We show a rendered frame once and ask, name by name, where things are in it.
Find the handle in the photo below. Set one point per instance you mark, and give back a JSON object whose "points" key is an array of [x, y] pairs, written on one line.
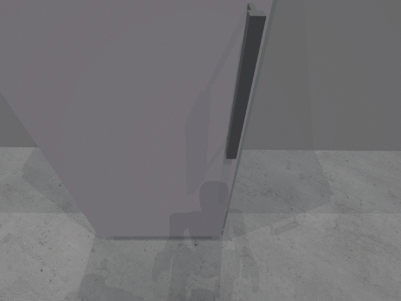
{"points": [[253, 32]]}

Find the fridge door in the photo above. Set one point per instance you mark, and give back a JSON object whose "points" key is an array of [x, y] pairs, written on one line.
{"points": [[130, 102]]}

